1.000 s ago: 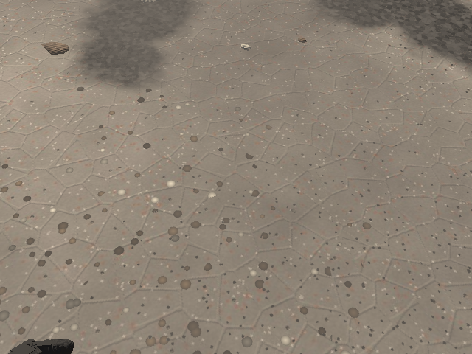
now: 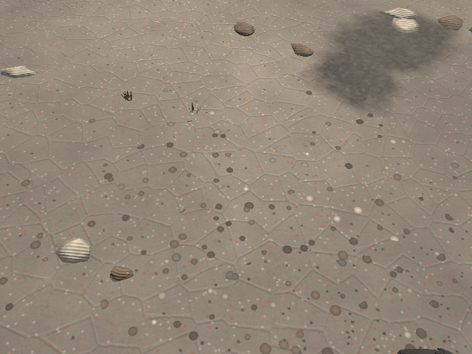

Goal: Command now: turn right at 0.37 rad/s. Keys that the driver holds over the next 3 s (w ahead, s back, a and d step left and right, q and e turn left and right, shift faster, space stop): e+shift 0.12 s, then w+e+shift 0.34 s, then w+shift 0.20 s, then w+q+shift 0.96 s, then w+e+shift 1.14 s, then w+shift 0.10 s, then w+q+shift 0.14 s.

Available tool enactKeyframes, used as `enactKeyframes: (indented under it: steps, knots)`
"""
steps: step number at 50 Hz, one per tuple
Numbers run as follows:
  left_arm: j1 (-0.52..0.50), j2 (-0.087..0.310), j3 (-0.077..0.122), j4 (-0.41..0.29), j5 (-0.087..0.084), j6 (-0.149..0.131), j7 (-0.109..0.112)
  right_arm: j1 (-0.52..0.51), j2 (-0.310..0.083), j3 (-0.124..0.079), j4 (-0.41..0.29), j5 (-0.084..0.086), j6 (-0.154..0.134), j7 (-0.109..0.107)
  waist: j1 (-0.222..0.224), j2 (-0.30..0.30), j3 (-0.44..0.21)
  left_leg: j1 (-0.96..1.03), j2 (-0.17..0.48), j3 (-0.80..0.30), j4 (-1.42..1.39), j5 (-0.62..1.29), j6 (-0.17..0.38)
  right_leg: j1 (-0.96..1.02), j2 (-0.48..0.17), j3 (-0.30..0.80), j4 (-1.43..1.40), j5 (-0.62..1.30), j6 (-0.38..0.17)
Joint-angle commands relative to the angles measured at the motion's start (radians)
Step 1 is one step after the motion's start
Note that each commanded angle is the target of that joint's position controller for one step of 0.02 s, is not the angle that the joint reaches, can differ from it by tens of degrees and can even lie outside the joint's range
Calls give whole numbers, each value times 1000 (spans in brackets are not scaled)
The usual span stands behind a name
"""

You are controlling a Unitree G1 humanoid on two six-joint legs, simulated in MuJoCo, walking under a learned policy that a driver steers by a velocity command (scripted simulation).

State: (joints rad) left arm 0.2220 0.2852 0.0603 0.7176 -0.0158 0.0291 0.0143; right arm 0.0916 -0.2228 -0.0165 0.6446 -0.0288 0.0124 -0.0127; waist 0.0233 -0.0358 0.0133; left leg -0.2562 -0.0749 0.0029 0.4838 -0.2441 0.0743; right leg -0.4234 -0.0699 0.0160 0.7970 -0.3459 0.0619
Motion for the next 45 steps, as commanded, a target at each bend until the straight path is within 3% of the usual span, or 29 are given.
enactKeyframes:
  steps: [1, 6, 8, 9, 10, 11, 12, 13, 14, 16, 17, 18, 19, 20, 22, 26, 28, 30, 31, 32, 33, 34, 35, 36, 37, 38, 40, 42, 45]
  knots:
    - [-103, 133, 31, -123, -11, -21, -4, 41, -232, -77, -31, 12, 2, -13, -76, 149, -2, 102, 365, -251, -157, 207, 193, -87, -3, -14, 21, -97, -17]
    - [-27, 94, 27, -120, -19, -16, -27, 2, -212, -86, -43, 24, 21, -28, -39, 132, -86, 213, 390, -165, -53, 555, 168, -30, 16, -60, -55, -99, -35]
    - [40, 85, 27, -99, -30, -12, -38, 22, -238, -100, -36, 50, 19, -21, -18, 134, -126, 137, 373, -122, -95, 68, 124, 112, 45, -111, -179, -22, -86]
    - [119, 98, 37, -63, -33, -14, -40, 3, -223, -99, -36, 63, 10, -14, 22, 115, -117, 4, 331, -85, -70, -251, 83, 256, 67, -114, -250, -2, -128]
    - [255, 140, 56, -6, -36, -20, -32, -41, -170, -87, -46, 51, -2, -7, 72, 10, -88, -200, 252, 10, 116, -386, 20, 423, 23, 12, -336, -130, -195]
    - [356, 264, 88, -1, -23, -39, -23, -132, -79, -63, -99, 29, -26, 7, 107, -239, -36, -560, 82, 132, 535, -377, -77, 573, -237, 527, -501, -423, -350]
    - [338, 258, 78, -42, 6, -76, -35, -220, -121, -69, -144, 54, -73, 21, 133, -184, 1, -743, 21, -74, 641, -358, -57, 578, -304, 843, -670, -600, -451]
    - [259, 213, 64, -59, 15, -100, -32, -211, -172, -83, -138, 80, -107, 36, 86, -120, 64, -797, 71, -119, 666, -253, -39, 579, -297, 790, -679, -545, -423]
    - [219, 186, 54, -74, 3, -114, -26, -168, -187, -87, -111, 68, -129, 43, 49, -84, 73, -775, 95, -120, 635, -143, -35, 573, -254, 685, -649, -404, -384]
    - [205, 155, 38, -83, -13, -107, -11, -154, -189, -92, -84, 26, -150, 43, 28, -32, 60, -675, 112, -105, 508, -6, -58, 526, -175, 518, -630, -198, -333]
    - [223, 143, 32, -83, -12, -101, -4, -158, -181, -92, -77, 27, -151, 46, 28, -34, 58, -631, 101, -92, 457, 45, -76, 503, -145, 476, -633, -147, -321]
    - [224, 217, 57, -42, 42, -79, -21, -94, -139, -60, -33, -81, -84, 67, 29, -49, 61, -535, 83, -11, 479, 83, -106, 395, -51, 383, -646, -45, -278]
    - [239, 208, 56, -34, 39, -72, -29, -79, -127, -59, -34, -71, -53, 71, 24, -63, 63, -497, 74, 9, 476, 85, -124, 348, -25, 353, -637, 9, -277]
    - [257, 191, 52, -22, 30, -71, -34, -95, -129, -54, -44, -49, -37, 71, 33, -70, 67, -488, 77, 18, 456, 86, -141, 320, -16, 350, -637, 29, -283]
    - [289, 165, 45, -8, 26, -71, -38, -162, -139, -48, -68, -20, -29, 69, 61, -89, 85, -486, 82, 17, 378, 113, -164, 300, -17, 373, -646, 29, -295]
    - [320, 178, 46, 24, 24, -82, -21, -277, -150, -36, -105, -13, -50, 73, 116, -117, 103, -430, 85, 35, 157, 168, -143, 368, -58, 397, -652, 139, -295]
    - [295, 185, 43, 42, 19, -93, -12, -228, -160, -37, -102, -15, -59, 71, 81, -128, 88, -317, 83, 40, 97, 155, -97, 398, -98, 391, -631, 337, -273]
    - [249, 218, 47, 55, 25, -102, -11, -38, -203, -57, -55, -9, -66, 46, -23, -122, -8, -48, 16, 78, 82, 29, -46, 389, -89, 325, -443, 824, -234]
    - [221, 223, 48, 60, 29, -102, -14, 177, -237, -73, 4, -5, -70, 26, -133, -75, -125, 211, 15, 77, 78, 14, -15, 318, -39, 258, -188, 944, -211]
    - [206, 168, 32, 46, 36, -111, -15, 404, -303, -93, 38, -18, -77, 1, -235, 18, -263, 493, 196, -131, 72, -273, 16, 117, 25, 217, 162, 726, -200]
    - [287, 28, 0, 0, 2, -118, -27, 448, -414, -116, 65, -43, -78, 6, -150, 396, -385, 667, 451, -737, -168, -792, 110, -186, 197, 143, 488, -41, -157]
    - [178, 83, -5, 8, 27, -122, -28, 359, -318, -96, 64, -23, -78, 18, -148, 275, -227, 519, 440, -927, -298, -750, 112, -288, 173, 180, 560, -52, -183]
    - [107, 111, 4, -2, 35, -122, -36, 294, -264, -86, 73, -18, -80, 22, -113, 161, -103, 415, 414, -767, -255, -610, 130, -316, 120, 162, 561, 29, -190]
    - [-3, 129, 1, -5, 67, -128, -45, 340, -214, -75, 103, -6, -78, 31, -143, 38, -23, 291, 329, -539, -217, -302, 108, -249, 68, 134, 471, 67, -190]
    - [32, 100, -5, -28, 65, -125, -52, 309, -200, -67, 111, -10, -79, 27, -70, 117, -47, 267, 314, -564, -244, -380, 152, -271, 64, 105, 466, 63, -178]
    - [14, 97, -14, -34, 82, -117, -57, 292, -163, -55, 119, -7, -84, 26, -47, 141, -3, 179, 288, -556, -279, -357, 163, -264, 32, 101, 426, 59, -153]
    - [-51, 69, -28, -71, 90, -108, -62, 317, -147, -48, 149, 8, -97, 28, -22, 139, 61, 109, 251, -503, -316, -256, 187, -287, 7, 85, 331, 19, -109]
    - [-143, 64, -44, -117, 91, -104, -70, 334, -172, -56, 157, 15, -106, 17, -21, 113, 110, 37, 247, -455, -369, -201, 200, -298, -19, 56, 189, 58, -68]
    - [-253, 49, -69, -159, 64, -110, -91, 291, -223, -78, 139, 17, -111, 20, -25, 124, 112, -146, 175, -330, -424, -37, 154, -9, 36, -15, -113, 230, -41]
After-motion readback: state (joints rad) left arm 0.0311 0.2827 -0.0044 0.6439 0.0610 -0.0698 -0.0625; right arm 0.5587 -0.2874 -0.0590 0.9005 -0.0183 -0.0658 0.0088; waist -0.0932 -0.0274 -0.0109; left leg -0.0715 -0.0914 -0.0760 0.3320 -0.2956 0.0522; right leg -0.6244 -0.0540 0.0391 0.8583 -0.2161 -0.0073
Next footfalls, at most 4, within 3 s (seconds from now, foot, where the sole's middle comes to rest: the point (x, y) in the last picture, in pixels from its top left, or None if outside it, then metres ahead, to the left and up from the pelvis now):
0.20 right None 0.00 -0.13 -0.77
0.62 left None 0.44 -0.08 -0.77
1.04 right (397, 310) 0.64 -0.45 -0.77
1.48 left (340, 190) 1.09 -0.34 -0.77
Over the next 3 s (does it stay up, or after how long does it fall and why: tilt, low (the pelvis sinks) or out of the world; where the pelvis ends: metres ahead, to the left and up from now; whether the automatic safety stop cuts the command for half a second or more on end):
stays up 2.33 -0.50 0.00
